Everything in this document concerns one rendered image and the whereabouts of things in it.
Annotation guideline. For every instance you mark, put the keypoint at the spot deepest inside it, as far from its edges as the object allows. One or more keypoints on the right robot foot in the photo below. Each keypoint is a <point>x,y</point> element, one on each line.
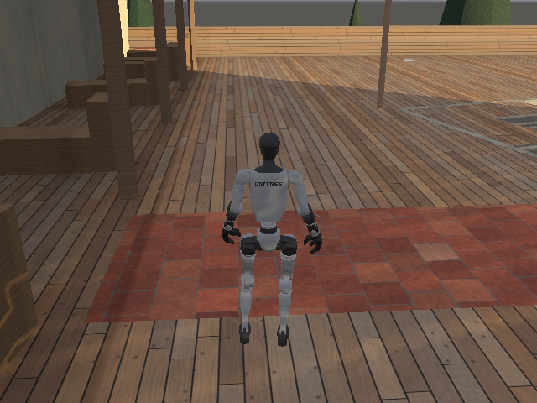
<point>282,339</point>

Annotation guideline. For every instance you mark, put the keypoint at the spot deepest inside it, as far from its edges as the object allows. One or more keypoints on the left robot forearm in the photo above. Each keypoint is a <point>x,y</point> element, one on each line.
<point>230,219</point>

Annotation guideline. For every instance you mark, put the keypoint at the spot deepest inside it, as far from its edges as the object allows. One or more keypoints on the robot left hand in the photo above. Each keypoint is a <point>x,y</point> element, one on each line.
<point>233,232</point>

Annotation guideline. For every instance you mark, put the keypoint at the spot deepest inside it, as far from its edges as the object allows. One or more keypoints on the right robot thigh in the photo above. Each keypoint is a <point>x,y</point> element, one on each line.
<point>288,248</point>

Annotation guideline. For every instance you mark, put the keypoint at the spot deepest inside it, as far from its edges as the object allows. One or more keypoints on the robot left upper arm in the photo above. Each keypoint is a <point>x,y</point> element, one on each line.
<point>242,177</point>

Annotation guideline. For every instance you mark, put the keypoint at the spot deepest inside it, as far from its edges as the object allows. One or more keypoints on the robot right upper arm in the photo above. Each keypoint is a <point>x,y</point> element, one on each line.
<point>295,178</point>

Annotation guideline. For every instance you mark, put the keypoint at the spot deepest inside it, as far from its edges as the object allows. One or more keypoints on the right robot forearm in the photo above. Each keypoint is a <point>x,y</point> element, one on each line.
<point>311,223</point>

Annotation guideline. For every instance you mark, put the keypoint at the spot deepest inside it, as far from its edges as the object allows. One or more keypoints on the robot right hand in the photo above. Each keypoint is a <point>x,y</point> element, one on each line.
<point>315,240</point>

